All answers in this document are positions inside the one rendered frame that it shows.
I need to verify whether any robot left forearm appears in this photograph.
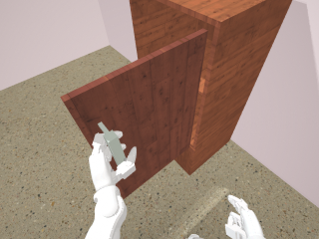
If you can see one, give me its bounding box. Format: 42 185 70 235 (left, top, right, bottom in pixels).
85 185 128 239

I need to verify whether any right robot shin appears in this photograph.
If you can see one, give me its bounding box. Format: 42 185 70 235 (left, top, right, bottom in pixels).
188 234 199 238

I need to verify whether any handle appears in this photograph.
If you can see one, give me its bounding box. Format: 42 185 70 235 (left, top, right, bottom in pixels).
98 122 126 165

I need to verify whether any right robot hand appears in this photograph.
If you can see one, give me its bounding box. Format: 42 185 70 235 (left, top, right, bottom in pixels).
225 194 264 239

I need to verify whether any left robot hand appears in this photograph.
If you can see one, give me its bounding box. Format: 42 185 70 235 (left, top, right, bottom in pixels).
89 130 137 191

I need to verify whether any cupboard door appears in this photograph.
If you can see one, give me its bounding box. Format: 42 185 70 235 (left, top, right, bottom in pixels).
60 28 208 199

